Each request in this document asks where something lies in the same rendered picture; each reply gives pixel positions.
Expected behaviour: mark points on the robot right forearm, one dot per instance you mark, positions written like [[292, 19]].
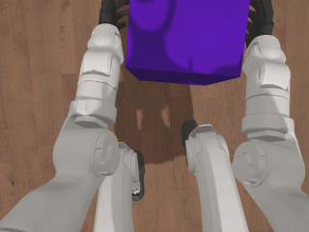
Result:
[[268, 94]]

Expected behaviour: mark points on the left robot hand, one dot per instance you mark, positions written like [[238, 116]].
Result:
[[108, 13]]

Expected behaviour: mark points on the robot left forearm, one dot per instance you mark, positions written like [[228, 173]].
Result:
[[97, 86]]

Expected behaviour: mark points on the carton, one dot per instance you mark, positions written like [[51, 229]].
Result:
[[194, 42]]

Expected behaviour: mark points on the right robot shin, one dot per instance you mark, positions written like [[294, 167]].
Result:
[[220, 139]]

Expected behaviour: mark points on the left robot upper arm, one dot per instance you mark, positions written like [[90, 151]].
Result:
[[82, 157]]

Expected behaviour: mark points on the right robot upper arm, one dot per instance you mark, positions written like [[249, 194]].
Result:
[[273, 175]]

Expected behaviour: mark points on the robot right foot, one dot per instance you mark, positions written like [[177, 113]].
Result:
[[187, 127]]

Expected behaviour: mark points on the right robot hand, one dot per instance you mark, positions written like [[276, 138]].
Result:
[[262, 20]]

